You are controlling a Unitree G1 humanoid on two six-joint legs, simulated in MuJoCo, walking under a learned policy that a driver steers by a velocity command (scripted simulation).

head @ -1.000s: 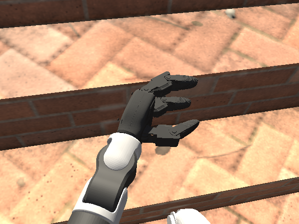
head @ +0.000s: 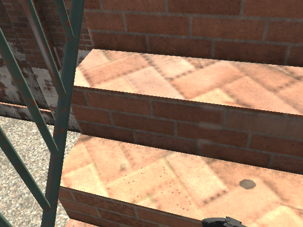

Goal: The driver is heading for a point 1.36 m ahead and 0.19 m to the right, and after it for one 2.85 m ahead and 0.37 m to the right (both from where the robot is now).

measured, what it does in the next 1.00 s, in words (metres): climbs: left foot, then right foot 0.24 m higher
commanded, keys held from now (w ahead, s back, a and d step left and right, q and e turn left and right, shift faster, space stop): w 1.00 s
